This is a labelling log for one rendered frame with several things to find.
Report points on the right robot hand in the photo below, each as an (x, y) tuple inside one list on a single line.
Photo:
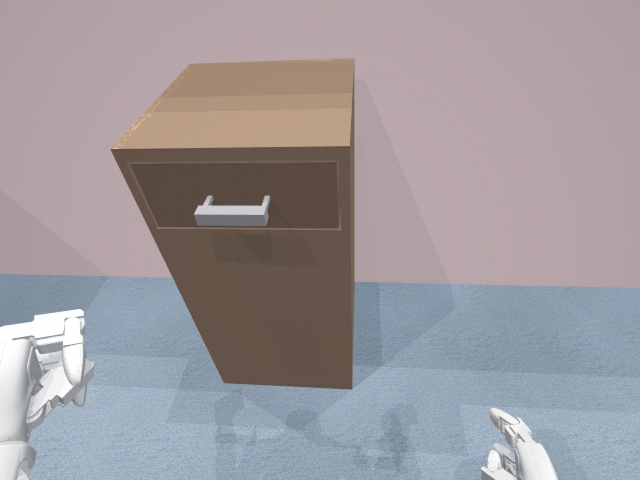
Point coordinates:
[(530, 461)]

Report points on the cabinet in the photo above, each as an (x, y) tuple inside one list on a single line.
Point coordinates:
[(274, 306)]

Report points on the drawer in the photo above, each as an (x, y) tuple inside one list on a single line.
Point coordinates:
[(303, 193)]

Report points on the left robot forearm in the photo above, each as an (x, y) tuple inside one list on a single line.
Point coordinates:
[(17, 458)]

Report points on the left robot hand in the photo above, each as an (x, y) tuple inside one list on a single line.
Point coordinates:
[(61, 353)]

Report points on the handle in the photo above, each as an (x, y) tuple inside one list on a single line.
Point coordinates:
[(208, 215)]

